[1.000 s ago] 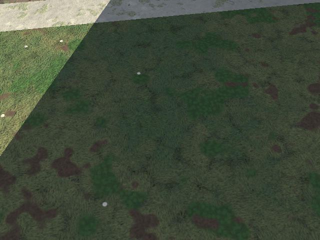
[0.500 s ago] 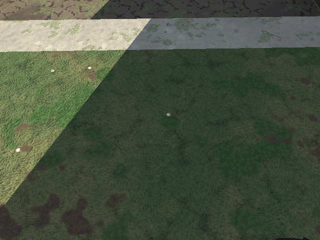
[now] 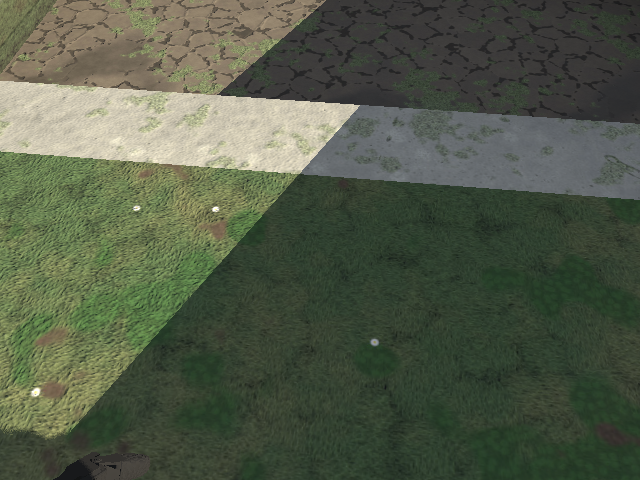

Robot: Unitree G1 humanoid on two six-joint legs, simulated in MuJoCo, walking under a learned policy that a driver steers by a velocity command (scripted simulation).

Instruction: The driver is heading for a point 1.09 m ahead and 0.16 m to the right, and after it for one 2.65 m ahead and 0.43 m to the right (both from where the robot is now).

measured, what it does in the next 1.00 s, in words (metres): walks ahead, turning right: left foot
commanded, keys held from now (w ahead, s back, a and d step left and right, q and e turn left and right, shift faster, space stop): w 0.34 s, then w+e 0.66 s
